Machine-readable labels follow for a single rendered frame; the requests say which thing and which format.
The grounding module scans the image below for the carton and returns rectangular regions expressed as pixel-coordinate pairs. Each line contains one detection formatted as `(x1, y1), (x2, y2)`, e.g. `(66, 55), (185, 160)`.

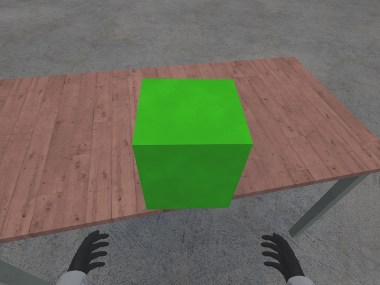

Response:
(132, 78), (253, 210)

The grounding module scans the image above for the left robot forearm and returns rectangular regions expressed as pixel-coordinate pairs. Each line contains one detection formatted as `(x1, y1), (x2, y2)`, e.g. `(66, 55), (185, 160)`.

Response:
(56, 270), (87, 285)

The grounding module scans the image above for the table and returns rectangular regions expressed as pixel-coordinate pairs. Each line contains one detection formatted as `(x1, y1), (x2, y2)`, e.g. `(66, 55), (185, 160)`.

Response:
(0, 56), (380, 285)

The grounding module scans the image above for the robot left hand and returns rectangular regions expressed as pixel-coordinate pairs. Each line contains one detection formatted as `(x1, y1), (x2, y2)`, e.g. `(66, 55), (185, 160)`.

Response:
(67, 230), (109, 275)

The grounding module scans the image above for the robot right hand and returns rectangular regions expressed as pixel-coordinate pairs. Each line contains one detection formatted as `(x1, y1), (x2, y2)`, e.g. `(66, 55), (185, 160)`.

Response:
(261, 233), (305, 283)

